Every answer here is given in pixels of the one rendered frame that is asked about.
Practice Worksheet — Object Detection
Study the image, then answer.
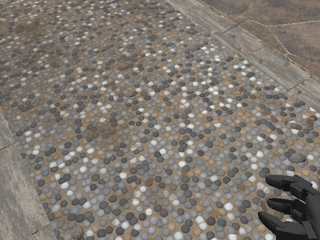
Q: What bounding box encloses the robot right hand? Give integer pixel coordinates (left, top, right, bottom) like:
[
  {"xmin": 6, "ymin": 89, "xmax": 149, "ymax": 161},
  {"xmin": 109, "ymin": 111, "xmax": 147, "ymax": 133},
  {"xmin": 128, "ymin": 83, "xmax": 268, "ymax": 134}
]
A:
[{"xmin": 258, "ymin": 174, "xmax": 320, "ymax": 240}]

